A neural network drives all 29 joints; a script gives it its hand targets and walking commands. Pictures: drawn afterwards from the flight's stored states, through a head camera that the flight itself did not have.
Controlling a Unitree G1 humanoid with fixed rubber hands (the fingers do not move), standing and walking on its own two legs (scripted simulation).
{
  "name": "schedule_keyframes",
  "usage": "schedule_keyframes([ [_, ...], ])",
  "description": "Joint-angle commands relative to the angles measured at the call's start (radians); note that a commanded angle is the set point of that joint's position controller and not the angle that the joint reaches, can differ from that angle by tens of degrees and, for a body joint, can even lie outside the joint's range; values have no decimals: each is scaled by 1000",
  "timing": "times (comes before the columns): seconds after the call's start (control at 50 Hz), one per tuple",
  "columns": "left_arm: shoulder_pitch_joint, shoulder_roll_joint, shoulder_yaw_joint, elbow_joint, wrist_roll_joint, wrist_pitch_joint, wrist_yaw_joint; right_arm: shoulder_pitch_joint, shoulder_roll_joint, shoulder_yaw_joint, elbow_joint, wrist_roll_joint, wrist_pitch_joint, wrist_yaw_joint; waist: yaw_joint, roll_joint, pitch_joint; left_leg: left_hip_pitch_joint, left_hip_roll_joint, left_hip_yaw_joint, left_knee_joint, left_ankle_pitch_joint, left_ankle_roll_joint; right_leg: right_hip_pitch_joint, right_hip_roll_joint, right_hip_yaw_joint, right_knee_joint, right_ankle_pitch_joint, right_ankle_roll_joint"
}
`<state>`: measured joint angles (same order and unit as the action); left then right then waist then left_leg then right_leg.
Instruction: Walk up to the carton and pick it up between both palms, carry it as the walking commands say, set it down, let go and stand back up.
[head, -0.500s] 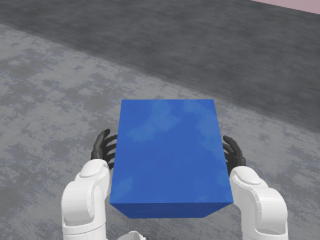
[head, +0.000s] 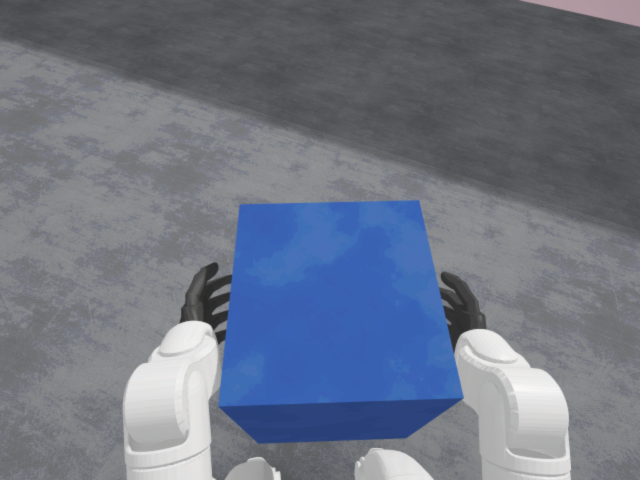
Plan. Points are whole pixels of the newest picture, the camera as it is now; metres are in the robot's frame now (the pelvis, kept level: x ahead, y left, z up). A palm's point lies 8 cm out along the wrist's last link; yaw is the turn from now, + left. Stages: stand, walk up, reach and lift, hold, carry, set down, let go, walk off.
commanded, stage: carry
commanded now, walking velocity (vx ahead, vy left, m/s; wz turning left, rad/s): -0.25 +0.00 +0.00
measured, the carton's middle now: (331, 333) +0.28 +0.01 +0.02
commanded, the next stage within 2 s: none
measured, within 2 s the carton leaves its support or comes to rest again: neither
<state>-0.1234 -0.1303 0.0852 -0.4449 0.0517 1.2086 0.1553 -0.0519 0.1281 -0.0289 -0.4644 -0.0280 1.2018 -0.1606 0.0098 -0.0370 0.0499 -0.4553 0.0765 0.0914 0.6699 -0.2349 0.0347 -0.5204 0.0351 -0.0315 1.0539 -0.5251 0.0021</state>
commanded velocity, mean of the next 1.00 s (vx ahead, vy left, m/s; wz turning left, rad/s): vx -0.25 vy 0.00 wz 0.00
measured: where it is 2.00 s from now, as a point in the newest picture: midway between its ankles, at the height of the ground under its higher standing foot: outside the picture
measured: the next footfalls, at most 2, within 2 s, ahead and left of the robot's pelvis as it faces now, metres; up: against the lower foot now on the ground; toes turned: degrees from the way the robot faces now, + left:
right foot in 0.16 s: -0.06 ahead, -0.14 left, +0.00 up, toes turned -2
left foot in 0.50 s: -0.19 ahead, +0.07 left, +0.00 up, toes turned +6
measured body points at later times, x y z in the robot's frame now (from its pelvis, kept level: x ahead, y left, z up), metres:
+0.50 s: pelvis -0.21 -0.03 +0.00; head -0.19 -0.01 +0.45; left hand +0.07 +0.11 +0.07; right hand +0.05 -0.18 +0.07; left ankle -0.23 +0.07 -0.73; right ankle -0.10 -0.14 -0.72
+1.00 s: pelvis -0.42 -0.07 +0.01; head -0.39 -0.07 +0.46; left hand -0.14 +0.07 +0.07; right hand -0.16 -0.22 +0.06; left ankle -0.35 +0.05 -0.67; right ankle -0.39 -0.18 -0.72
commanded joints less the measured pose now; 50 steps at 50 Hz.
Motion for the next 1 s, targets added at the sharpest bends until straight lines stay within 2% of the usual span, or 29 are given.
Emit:
schedule_keyframes([
  [0.0, -530, -1004, -788, -215, -390, -49, -173, -509, 934, 580, -234, 280, -80, 178, -21, 210, -531, 391, 278, -288, -247, 409, 123, 12, -22, 2, -74, 5, 6],
  [0.06, -539, -1001, -809, -221, -416, -49, -180, -484, 899, 558, -259, 245, -89, 159, -18, 307, -531, 381, 249, -251, -269, 356, 94, 117, -1, -25, -244, -28, 8],
  [0.08, -459, -978, -767, -162, -392, -48, -177, -458, 888, 565, -230, 239, -83, 154, -15, 223, -588, 380, 260, -285, -302, 261, 84, 178, -2, -14, -316, -6, -16],
  [0.14, -451, -982, -769, -130, -386, -36, -186, -497, 881, 578, -231, 242, -82, 152, 1, 252, -564, 266, 231, -244, -286, 120, 19, 353, -25, 54, -622, 123, -63],
  [0.16, -442, -950, -736, -112, -371, -33, -192, -479, 869, 566, -190, 227, -69, 153, -2, 104, -540, 148, 170, -187, -149, 121, -18, 418, -164, 235, -705, 166, -91],
  [0.18, -431, -962, -715, -70, -365, -41, -202, -548, 860, 597, -237, 234, -72, 156, -3, -254, -450, -25, 11, -20, 17, -182, -74, 358, -351, 427, -758, 269, -182],
  [0.2, -393, -960, -677, -41, -354, -36, -208, -575, 882, 615, -211, 249, -62, 154, 8, -304, -385, -121, -33, 9, 309, -371, -76, 264, -471, 456, -782, 515, -239],
  [0.22, -433, -965, -707, -97, -356, -49, -205, -597, 898, 631, -250, 277, -74, 163, 5, -132, -363, -88, -30, -42, 447, -355, -74, 203, -439, 384, -742, 611, -255],
  [0.26, -519, -982, -723, -176, -369, -64, -197, -598, 973, 646, -202, 315, -75, 175, -4, -32, -367, -86, -16, -36, 494, -232, -61, 262, -315, 183, -603, 900, -204],
  [0.34, -432, -957, -639, -154, -304, -55, -178, -624, 964, 675, -230, 355, -62, 173, 5, -91, -464, -94, -31, -20, 299, -297, -70, 484, -314, 204, -584, 874, -191],
  [0.38, -417, -951, -633, -162, -301, -66, -176, -662, 954, 698, -290, 374, -66, 169, 10, -206, -513, -24, -37, -14, 238, -300, -62, 454, -336, 254, -646, 698, -190],
  [0.4, -394, -907, -627, -194, -273, -60, -166, -633, 933, 695, -267, 374, -54, 172, 9, -148, -526, 29, -65, -1, 165, -302, -53, 432, -324, 262, -675, 575, -180],
  [0.44, -321, -913, -605, -98, -239, -43, -157, -623, 943, 696, -215, 368, -34, 173, -5, -229, -509, 140, -58, 3, -134, -207, -26, 442, -307, 233, -659, 541, -153],
  [0.46, -368, -923, -652, -148, -263, -57, -157, -616, 945, 693, -254, 378, -50, 183, -16, -118, -524, 246, -19, -53, -285, -93, -23, 382, -246, 164, -553, 648, -113],
  [0.48, -324, -914, -648, -137, -251, -55, -150, -609, 931, 690, -248, 378, -50, 182, -13, 69, -522, 358, 79, -217, -310, -65, 13, 230, -197, 152, -483, 472, -57],
  [0.5, -414, -945, -662, -154, -288, -39, -157, -591, 941, 653, -195, 356, -44, 190, -24, 380, -457, 351, 344, -508, -361, 188, 165, 11, -19, 8, -266, 89, 21],
  [0.52, -462, -941, -695, -203, -298, -44, -157, -520, 960, 633, -186, 344, -51, 198, -37, 353, -403, 257, 403, -505, -331, 410, 218, -38, -19, 60, 18, -64, 5],
  [0.58, -508, -996, -756, -198, -358, -54, -166, -545, 944, 609, -211, 309, -60, 195, -28, 94, -392, 278, 274, -281, -257, 422, 154, -96, -18, 66, 162, 111, 5],
  [0.6, -559, -1020, -772, -218, -382, -59, -168, -569, 970, 597, -210, 318, -74, 189, -20, 203, -421, 312, 249, -213, -210, 504, 148, -92, -15, 37, 86, 130, -1],
  [0.64, -546, -1031, -808, -238, -401, -56, -169, -570, 908, 572, -314, 284, -87, 177, -25, 204, -477, 355, 208, -227, -256, 367, 83, -47, 1, 29, 27, 103, 22],
  [0.68, -516, -1009, -820, -264, -425, -58, -166, -508, 902, 563, -314, 278, -91, 164, -25, 254, -536, 406, 234, -223, -236, 443, 96, 19, 8, -26, -121, 43, 20],
  [0.72, -443, -943, -776, -188, -390, -38, -160, -415, 861, 552, -214, 239, -67, 156, -21, 211, -527, 378, 267, -279, -309, 250, 95, 79, -5, -19, -182, 18, 17],
  [0.78, -508, -968, -787, -175, -400, -19, -170, -453, 866, 525, -207, 221, -63, 152, -16, 327, -527, 346, 236, -245, -286, 228, 70, 201, 14, -52, -465, 80, -7],
  [0.84, -497, -966, -756, -120, -395, -23, -186, -481, 888, 557, -161, 229, -68, 151, -10, 139, -483, 197, 176, -216, -177, 189, -7, 376, -132, 150, -736, 189, -55],
  [0.86, -448, -940, -741, -86, -372, -21, -193, -488, 858, 577, -194, 223, -60, 154, -12, -100, -439, 2, 32, -52, -43, -29, -70, 368, -334, 380, -741, 408, -117],
  [0.88, -369, -930, -687, -65, -336, -27, -189, -552, 858, 623, -223, 262, -57, 160, 3, -282, -390, -100, -47, 19, 201, -365, -79, 294, -466, 439, -762, 615, -202],
  [0.92, -463, -993, -702, -95, -362, -48, -197, -612, 950, 646, -210, 300, -68, 169, 0, -95, -382, -71, -13, -69, 478, -269, -63, 243, -366, 251, -686, 774, -209],
  [0.96, -496, -982, -695, -195, -357, -71, -191, -627, 976, 672, -252, 342, -76, 177, -10, -90, -449, -90, -3, -63, 496, -201, -63, 325, -310, 157, -587, 925, -187],
  [0.98, -434, -1015, -658, -135, -340, -67, -191, -693, 979, 683, -306, 356, -82, 168, -11, -194, -480, -84, 6, -53, 454, -193, -74, 365, -291, 105, -551, 979, -179],
])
